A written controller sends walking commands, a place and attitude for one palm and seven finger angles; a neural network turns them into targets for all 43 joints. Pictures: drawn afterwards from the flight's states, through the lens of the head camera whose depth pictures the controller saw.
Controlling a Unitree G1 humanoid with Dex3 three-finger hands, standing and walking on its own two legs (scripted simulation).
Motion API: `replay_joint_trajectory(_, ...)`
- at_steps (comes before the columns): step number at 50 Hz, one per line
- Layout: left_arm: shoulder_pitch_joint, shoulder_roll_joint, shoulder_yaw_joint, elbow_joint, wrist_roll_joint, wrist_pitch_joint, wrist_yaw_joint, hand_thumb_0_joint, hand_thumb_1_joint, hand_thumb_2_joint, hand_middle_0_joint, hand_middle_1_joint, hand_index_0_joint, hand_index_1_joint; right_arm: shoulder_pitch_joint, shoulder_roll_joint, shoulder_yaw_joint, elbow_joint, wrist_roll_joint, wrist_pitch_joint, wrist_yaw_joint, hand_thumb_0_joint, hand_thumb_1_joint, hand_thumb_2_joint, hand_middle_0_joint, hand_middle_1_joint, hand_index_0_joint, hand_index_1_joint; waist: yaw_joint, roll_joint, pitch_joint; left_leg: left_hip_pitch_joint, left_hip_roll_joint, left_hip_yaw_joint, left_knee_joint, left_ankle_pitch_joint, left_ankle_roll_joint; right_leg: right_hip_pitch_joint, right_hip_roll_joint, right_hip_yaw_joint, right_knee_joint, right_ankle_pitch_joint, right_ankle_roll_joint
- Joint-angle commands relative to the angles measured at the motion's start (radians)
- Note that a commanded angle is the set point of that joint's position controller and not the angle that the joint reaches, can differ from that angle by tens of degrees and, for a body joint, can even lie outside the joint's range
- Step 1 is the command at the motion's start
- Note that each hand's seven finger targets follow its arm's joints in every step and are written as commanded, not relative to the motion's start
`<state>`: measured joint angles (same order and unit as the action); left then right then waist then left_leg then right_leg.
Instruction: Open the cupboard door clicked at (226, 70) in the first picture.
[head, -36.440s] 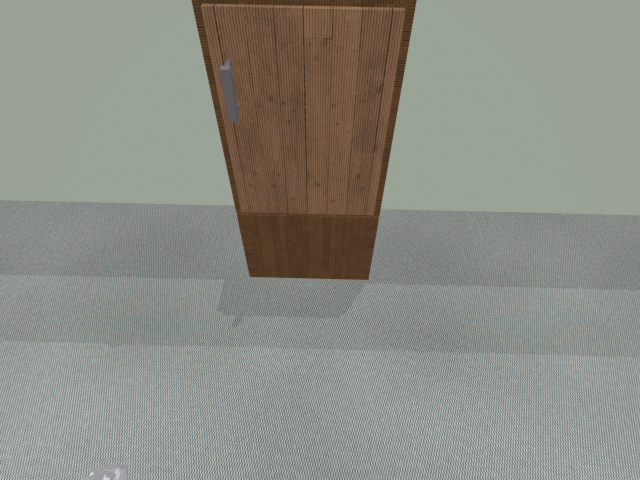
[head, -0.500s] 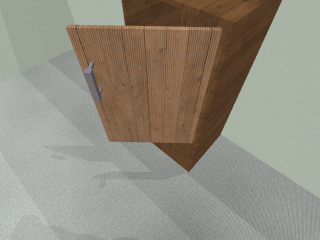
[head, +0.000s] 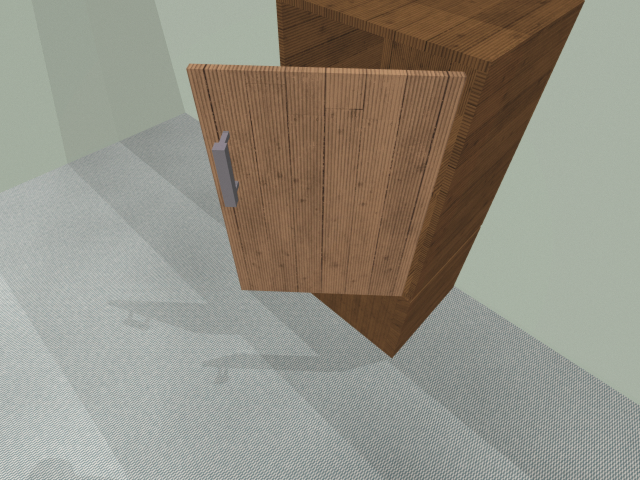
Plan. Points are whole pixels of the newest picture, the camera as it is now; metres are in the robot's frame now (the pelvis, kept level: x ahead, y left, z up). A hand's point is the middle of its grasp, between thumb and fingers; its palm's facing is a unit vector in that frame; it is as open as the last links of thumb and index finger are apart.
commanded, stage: come to a stop and stand still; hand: left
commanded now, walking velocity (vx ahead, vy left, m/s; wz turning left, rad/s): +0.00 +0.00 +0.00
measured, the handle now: (228, 169) +0.60 +0.22 +0.04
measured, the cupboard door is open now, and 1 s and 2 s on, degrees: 41 41 41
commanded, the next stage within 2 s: look again from close up in 0.30 s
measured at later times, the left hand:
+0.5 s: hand out of the picture +0.01 +0.18 -0.16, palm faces -0.01 -0.98 -0.20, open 7.4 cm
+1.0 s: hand out of the picture +0.04 +0.15 -0.16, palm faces +0.00 -0.98 -0.21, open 7.3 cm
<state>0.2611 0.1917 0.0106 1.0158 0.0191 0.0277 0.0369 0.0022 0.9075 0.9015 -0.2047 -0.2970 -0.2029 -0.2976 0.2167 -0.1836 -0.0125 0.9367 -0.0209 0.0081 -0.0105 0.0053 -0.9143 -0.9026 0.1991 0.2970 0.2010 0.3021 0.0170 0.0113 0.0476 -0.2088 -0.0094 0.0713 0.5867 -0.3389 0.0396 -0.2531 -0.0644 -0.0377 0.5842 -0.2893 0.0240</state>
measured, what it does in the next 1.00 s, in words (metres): stands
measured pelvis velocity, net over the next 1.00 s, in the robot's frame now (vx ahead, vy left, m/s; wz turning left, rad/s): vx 0.02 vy -0.03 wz -0.01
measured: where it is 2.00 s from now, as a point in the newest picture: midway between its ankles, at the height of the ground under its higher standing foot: outside the picture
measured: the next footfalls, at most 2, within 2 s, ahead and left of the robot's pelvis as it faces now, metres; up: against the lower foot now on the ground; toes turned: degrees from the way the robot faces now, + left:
none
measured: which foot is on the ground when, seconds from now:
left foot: down 0.00-1.00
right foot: down 0.00-1.00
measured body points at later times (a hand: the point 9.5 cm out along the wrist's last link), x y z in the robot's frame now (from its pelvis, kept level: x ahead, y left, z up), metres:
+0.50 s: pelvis +0.00 +0.00 +0.01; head +0.02 +0.00 +0.46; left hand +0.01 +0.23 -0.14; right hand +0.01 -0.23 -0.15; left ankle -0.01 +0.09 -0.73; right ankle +0.02 -0.14 -0.73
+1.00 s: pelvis +0.02 -0.03 +0.01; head +0.04 -0.03 +0.46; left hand +0.04 +0.20 -0.14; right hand +0.03 -0.25 -0.15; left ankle -0.01 +0.09 -0.73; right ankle +0.02 -0.14 -0.73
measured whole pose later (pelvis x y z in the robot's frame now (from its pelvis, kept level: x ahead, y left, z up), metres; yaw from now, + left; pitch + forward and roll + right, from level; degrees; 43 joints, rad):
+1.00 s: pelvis +0.02 -0.03 +0.01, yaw -1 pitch -1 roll +1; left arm 0.24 0.17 0.00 1.10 0.01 -0.01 0.02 0.00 0.92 0.90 -0.20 -0.30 -0.20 -0.30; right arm 0.25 -0.16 0.01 1.13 -0.02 -0.02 -0.02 0.01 -0.92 -0.90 0.20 0.30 0.20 0.30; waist 0.00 0.00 0.04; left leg -0.13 0.02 0.07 0.42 -0.28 0.00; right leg -0.20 -0.03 -0.04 0.47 -0.25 0.00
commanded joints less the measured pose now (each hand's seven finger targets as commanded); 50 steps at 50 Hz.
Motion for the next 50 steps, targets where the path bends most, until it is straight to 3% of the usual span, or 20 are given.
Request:
replay_joint_trajectory(1,0.026,0.101,0.005,-0.067,0.005,-0.016,-0.006,0.000,0.900,0.900,-0.200,-0.300,-0.200,-0.300,0.014,-0.144,-0.024,-0.081,0.003,-0.018,-0.004,0.000,-0.900,-0.900,0.200,0.300,0.200,0.300,-0.008,0.004,0.073,-0.165,0.127,-0.178,-0.303,-0.118,0.016,0.002,-0.001,0.037,-0.092,-0.021,-0.045)
replay_joint_trajectory(3,0.037,0.103,0.005,-0.069,0.009,-0.017,-0.009,0.000,0.900,0.900,-0.200,-0.300,-0.200,-0.300,0.014,-0.142,-0.027,-0.078,0.001,-0.021,-0.003,0.000,-0.900,-0.900,0.200,0.300,0.200,0.300,-0.004,0.031,0.078,-0.175,0.128,-0.187,-0.339,-0.164,0.021,0.004,0.000,0.029,-0.090,-0.004,-0.045)
replay_joint_trajectory(6,0.057,0.100,0.003,-0.059,0.008,-0.023,-0.011,0.000,0.900,0.900,-0.200,-0.300,-0.200,-0.300,0.026,-0.150,-0.024,-0.065,0.001,-0.027,-0.002,0.000,-0.900,-0.900,0.200,0.300,0.200,0.300,-0.005,0.006,0.034,-0.136,0.129,-0.187,-0.345,-0.151,0.020,0.004,-0.006,0.038,-0.101,0.012,-0.043)
replay_joint_trajectory(12,0.060,0.105,-0.002,-0.034,0.003,-0.036,-0.012,0.000,0.900,0.900,-0.200,-0.300,-0.200,-0.300,0.049,-0.143,-0.013,-0.016,0.004,-0.039,-0.004,0.000,-0.900,-0.900,0.200,0.300,0.200,0.300,-0.010,-0.021,0.004,-0.075,0.118,-0.157,-0.321,-0.027,0.015,0.017,-0.030,0.061,-0.141,0.068,-0.044)
replay_joint_trajectory(17,0.060,0.103,-0.005,-0.003,-0.001,-0.039,-0.010,0.000,0.900,0.900,-0.200,-0.300,-0.200,-0.300,0.064,-0.134,-0.004,0.034,0.007,-0.045,-0.008,0.000,-0.900,-0.900,0.200,0.300,0.200,0.300,-0.009,0.004,0.003,-0.050,0.114,-0.137,-0.307,0.066,0.009,0.037,-0.042,0.063,-0.155,0.103,-0.039)
replay_joint_trajectory(20,0.054,0.100,-0.005,0.011,-0.003,-0.042,-0.008,0.000,0.900,0.900,-0.200,-0.300,-0.200,-0.300,0.077,-0.118,0.001,0.060,0.010,-0.047,-0.010,0.000,-0.900,-0.900,0.200,0.300,0.200,0.300,-0.011,-0.021,-0.007,-0.030,0.110,-0.120,-0.283,0.144,0.005,0.055,-0.048,0.066,-0.158,0.139,-0.039)
replay_joint_trajectory(27,0.046,0.089,-0.006,0.038,-0.007,-0.048,-0.005,0.000,0.900,0.900,-0.200,-0.300,-0.200,-0.300,0.096,-0.097,0.006,0.114,0.010,-0.050,-0.015,0.000,-0.900,-0.900,0.200,0.300,0.200,0.300,-0.012,-0.022,-0.026,0.008,0.109,-0.097,-0.254,0.230,-0.003,0.076,-0.055,0.072,-0.161,0.206,-0.044)
replay_joint_trajectory(30,0.041,0.088,-0.004,0.045,-0.007,-0.049,-0.004,0.000,0.900,0.900,-0.200,-0.300,-0.200,-0.300,0.091,-0.087,0.005,0.130,0.010,-0.049,-0.017,0.000,-0.900,-0.900,0.200,0.300,0.200,0.300,-0.010,-0.003,-0.006,0.005,0.109,-0.090,-0.250,0.237,-0.006,0.071,-0.055,0.076,-0.165,0.222,-0.047)
replay_joint_trajectory(39,0.032,0.083,-0.002,0.047,-0.007,-0.051,-0.003,0.000,0.900,0.900,-0.200,-0.300,-0.200,-0.300,0.092,-0.070,0.005,0.155,0.009,-0.043,-0.018,0.000,-0.900,-0.900,0.200,0.300,0.200,0.300,-0.012,-0.041,0.003,0.015,0.108,-0.081,-0.238,0.223,-0.014,0.070,-0.056,0.079,-0.181,0.241,-0.051)
replay_joint_trajectory(49,0.037,0.083,0.000,0.051,-0.007,-0.054,-0.003,0.000,0.900,0.900,-0.200,-0.300,-0.200,-0.300,0.090,-0.064,0.004,0.167,0.009,-0.041,-0.020,0.000,-0.900,-0.900,0.200,0.300,0.200,0.300,-0.013,-0.028,-0.003,0.031,0.110,-0.072,-0.235,0.236,-0.020,0.078,-0.057,0.081,-0.194,0.267,-0.056)
replay_joint_trajectory(50,0.131,0.101,0.003,0.097,-0.001,-0.064,0.036,0.000,0.900,0.900,-0.200,-0.300,-0.200,-0.300,0.003,-0.108,-0.008,0.101,0.021,-0.042,-0.011,0.000,-0.900,-0.900,0.200,0.300,0.200,0.300,0.021,-0.059,0.008,-0.030,0.130,-0.037,-0.043,0.241,-0.048,0.079,-0.110,0.123,-0.171,0.570,-0.038)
